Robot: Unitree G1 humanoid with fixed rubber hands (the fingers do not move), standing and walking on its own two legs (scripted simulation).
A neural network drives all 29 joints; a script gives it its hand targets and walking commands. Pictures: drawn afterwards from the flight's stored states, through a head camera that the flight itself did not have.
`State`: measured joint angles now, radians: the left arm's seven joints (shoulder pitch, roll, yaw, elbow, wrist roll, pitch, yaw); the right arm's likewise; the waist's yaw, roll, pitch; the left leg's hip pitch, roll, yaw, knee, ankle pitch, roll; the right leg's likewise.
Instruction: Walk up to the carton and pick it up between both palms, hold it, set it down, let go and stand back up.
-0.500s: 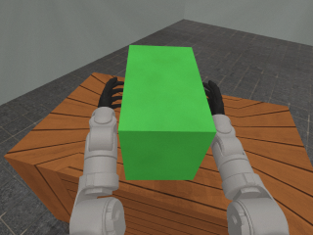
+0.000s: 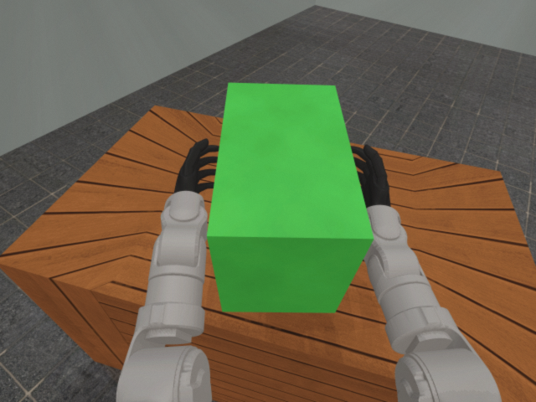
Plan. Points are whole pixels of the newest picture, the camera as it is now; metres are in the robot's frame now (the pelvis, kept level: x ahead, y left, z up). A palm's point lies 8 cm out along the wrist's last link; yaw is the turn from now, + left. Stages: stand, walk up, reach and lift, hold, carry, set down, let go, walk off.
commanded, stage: set down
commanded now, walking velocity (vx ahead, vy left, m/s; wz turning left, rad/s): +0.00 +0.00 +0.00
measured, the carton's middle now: (280, 195) +0.41 -0.03 +0.10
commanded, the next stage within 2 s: none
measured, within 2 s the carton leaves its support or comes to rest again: neither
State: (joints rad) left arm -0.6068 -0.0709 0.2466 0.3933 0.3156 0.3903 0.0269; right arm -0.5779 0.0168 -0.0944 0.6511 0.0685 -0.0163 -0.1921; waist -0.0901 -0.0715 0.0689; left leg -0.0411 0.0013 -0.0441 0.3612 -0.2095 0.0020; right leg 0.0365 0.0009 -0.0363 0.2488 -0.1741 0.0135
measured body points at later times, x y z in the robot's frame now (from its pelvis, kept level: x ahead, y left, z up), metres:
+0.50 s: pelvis +0.00 +0.00 +0.00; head +0.00 +0.03 +0.45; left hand +0.41 +0.11 +0.10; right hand +0.37 -0.17 +0.10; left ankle +0.00 +0.11 -0.75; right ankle -0.02 -0.13 -0.75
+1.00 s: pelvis +0.01 +0.00 +0.00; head +0.03 +0.02 +0.45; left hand +0.43 +0.10 +0.06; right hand +0.38 -0.17 +0.07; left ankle +0.00 +0.11 -0.75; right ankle -0.02 -0.13 -0.75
